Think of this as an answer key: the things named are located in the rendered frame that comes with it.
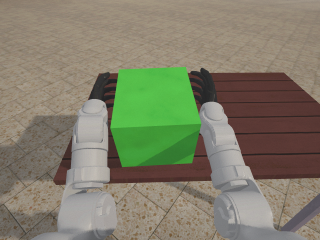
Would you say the robot right upper arm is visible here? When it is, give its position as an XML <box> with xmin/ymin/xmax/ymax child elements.
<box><xmin>213</xmin><ymin>190</ymin><xmax>308</xmax><ymax>240</ymax></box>

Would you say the table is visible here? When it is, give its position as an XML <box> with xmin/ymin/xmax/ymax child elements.
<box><xmin>53</xmin><ymin>72</ymin><xmax>320</xmax><ymax>233</ymax></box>

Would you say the left robot forearm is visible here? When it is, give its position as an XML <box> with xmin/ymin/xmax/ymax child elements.
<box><xmin>57</xmin><ymin>99</ymin><xmax>110</xmax><ymax>229</ymax></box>

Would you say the right robot forearm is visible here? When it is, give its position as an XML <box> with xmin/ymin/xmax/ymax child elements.
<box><xmin>199</xmin><ymin>101</ymin><xmax>274</xmax><ymax>225</ymax></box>

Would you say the left robot hand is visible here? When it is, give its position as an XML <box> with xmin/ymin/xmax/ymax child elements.
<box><xmin>89</xmin><ymin>72</ymin><xmax>118</xmax><ymax>108</ymax></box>

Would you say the carton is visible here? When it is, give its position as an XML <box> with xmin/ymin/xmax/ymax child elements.
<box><xmin>110</xmin><ymin>67</ymin><xmax>202</xmax><ymax>167</ymax></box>

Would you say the robot left upper arm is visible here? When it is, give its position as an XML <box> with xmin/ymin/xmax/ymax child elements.
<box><xmin>31</xmin><ymin>191</ymin><xmax>118</xmax><ymax>240</ymax></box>

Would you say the right robot hand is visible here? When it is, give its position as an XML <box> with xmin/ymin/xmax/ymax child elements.
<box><xmin>189</xmin><ymin>68</ymin><xmax>218</xmax><ymax>106</ymax></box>

